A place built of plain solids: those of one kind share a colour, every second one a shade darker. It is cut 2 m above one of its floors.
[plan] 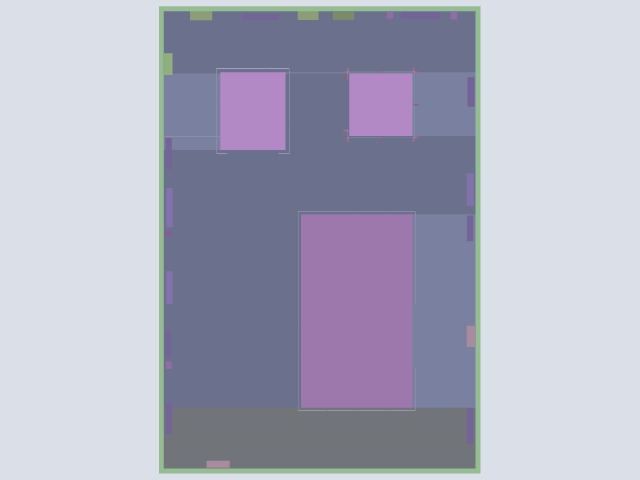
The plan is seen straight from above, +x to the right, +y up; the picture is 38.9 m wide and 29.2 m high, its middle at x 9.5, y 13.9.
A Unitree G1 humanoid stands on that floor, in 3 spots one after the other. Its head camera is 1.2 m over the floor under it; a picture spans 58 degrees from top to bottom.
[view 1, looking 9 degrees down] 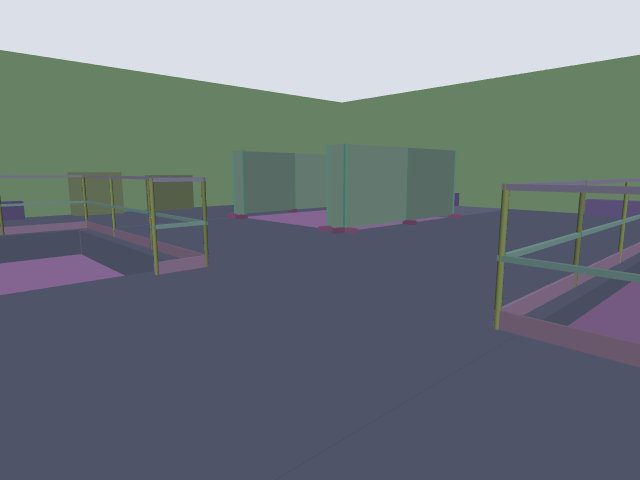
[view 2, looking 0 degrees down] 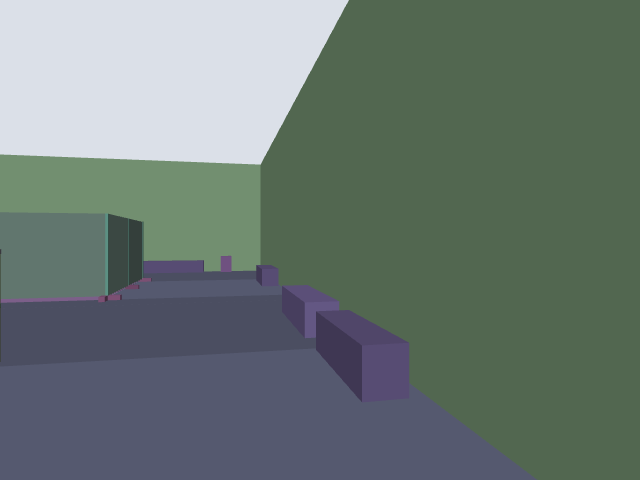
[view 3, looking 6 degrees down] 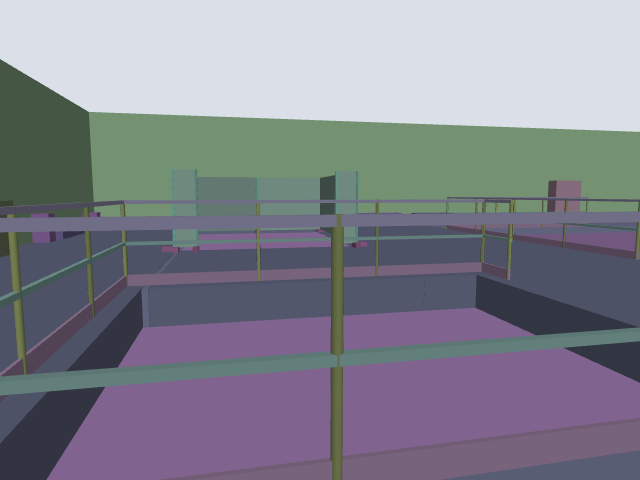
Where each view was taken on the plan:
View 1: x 5.00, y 14.22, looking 47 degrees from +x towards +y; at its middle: surround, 7.67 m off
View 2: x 17.42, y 10.79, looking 77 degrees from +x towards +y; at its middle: wall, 6.86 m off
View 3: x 1.63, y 23.01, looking -12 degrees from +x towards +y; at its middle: guard_rail_mid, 6.14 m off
